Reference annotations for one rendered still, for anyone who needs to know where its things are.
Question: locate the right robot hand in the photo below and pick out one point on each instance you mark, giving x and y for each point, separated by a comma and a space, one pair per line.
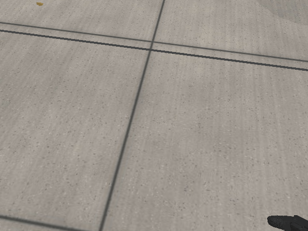
288, 223

